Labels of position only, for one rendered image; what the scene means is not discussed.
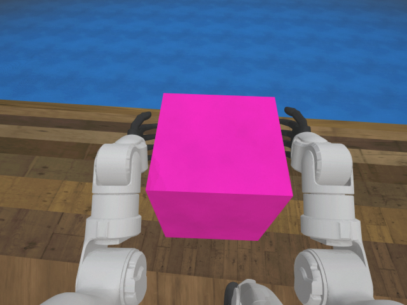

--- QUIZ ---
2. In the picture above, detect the robot right thigh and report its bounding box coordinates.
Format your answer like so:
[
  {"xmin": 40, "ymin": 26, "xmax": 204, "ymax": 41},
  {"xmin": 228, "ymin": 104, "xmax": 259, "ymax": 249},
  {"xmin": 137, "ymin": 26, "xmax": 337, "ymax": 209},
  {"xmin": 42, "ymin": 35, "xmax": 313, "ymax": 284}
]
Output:
[{"xmin": 233, "ymin": 283, "xmax": 283, "ymax": 305}]

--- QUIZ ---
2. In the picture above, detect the right robot upper arm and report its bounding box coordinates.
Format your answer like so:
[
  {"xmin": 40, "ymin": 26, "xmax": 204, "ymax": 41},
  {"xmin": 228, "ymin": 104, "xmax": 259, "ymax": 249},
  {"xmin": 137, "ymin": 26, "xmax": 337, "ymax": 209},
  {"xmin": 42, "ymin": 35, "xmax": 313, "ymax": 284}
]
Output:
[{"xmin": 294, "ymin": 248, "xmax": 404, "ymax": 305}]

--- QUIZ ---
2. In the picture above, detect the right robot hand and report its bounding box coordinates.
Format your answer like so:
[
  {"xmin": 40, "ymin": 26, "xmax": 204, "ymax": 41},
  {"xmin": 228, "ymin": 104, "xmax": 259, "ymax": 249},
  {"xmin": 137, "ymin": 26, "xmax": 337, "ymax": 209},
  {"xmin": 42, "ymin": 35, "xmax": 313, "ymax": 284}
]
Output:
[{"xmin": 279, "ymin": 107, "xmax": 311, "ymax": 158}]

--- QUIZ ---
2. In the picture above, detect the left robot hand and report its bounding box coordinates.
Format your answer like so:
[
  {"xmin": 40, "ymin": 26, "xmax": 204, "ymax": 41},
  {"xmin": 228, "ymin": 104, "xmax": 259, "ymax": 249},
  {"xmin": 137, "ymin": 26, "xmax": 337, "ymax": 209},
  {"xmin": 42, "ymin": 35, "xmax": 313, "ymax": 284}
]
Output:
[{"xmin": 127, "ymin": 112, "xmax": 158, "ymax": 161}]

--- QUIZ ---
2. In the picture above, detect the robot right forearm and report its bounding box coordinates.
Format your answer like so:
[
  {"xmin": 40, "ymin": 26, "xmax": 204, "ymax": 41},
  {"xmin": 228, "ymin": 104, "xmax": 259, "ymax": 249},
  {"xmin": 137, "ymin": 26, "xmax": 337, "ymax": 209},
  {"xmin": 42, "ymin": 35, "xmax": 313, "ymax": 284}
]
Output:
[{"xmin": 291, "ymin": 132, "xmax": 373, "ymax": 289}]

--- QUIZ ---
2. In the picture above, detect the carton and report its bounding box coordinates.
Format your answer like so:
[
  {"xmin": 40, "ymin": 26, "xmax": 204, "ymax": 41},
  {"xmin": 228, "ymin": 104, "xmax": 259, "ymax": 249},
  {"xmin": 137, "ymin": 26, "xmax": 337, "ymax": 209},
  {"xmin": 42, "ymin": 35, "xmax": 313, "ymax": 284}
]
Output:
[{"xmin": 146, "ymin": 93, "xmax": 293, "ymax": 241}]

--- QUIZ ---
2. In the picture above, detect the robot right foot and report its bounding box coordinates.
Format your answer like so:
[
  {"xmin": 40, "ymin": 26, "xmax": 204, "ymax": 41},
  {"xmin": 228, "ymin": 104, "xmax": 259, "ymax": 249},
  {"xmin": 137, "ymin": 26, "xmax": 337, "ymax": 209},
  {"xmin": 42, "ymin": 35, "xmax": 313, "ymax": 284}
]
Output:
[{"xmin": 224, "ymin": 282, "xmax": 238, "ymax": 305}]

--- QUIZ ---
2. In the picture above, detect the robot left forearm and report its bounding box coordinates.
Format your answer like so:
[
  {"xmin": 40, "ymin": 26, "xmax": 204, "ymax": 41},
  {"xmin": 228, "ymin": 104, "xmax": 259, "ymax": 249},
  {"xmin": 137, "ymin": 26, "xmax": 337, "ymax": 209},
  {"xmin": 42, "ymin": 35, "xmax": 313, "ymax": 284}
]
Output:
[{"xmin": 75, "ymin": 135, "xmax": 148, "ymax": 291}]

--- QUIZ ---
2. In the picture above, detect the left robot upper arm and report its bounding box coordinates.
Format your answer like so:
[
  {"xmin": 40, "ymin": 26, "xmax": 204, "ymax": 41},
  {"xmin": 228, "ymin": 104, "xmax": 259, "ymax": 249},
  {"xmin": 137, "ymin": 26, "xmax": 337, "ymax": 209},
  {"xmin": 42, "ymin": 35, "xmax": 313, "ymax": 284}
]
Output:
[{"xmin": 40, "ymin": 247, "xmax": 147, "ymax": 305}]

